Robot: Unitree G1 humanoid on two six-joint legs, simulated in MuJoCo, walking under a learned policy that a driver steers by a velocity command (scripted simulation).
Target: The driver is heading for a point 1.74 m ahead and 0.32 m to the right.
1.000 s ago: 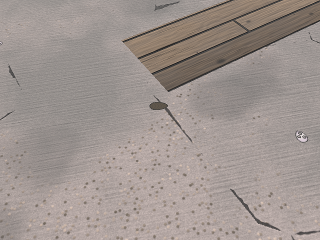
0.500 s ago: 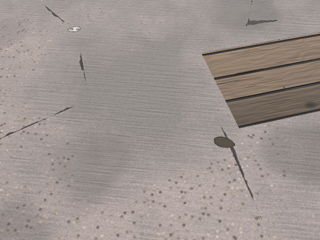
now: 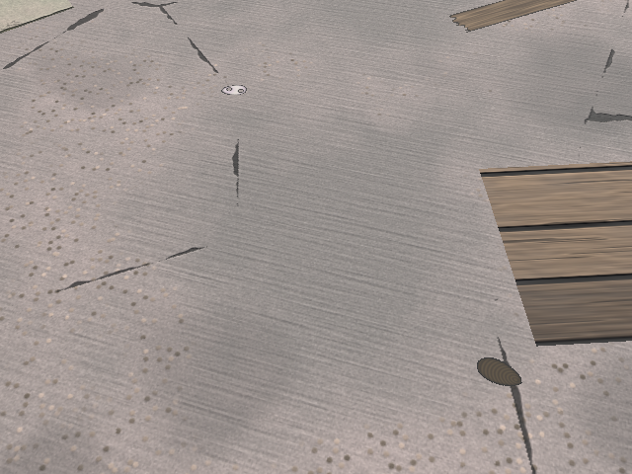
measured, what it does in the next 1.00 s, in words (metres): steps on the spot: right foot, then left foot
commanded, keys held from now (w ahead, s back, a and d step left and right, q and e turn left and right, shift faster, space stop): no key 1.00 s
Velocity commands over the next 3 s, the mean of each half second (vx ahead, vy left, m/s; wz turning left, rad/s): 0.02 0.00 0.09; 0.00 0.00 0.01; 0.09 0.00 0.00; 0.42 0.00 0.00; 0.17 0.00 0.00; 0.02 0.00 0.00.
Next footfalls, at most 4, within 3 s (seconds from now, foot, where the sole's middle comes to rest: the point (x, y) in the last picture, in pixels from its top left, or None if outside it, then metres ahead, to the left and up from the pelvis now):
0.02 right None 0.08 -0.11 -0.77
0.34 left None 0.01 0.11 -0.77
2.02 left None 0.47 0.03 -0.77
2.46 right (399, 454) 0.51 -0.15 -0.77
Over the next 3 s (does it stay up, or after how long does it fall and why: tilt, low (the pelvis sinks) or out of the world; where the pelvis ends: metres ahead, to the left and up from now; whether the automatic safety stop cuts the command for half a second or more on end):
stays up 0.47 -0.05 0.01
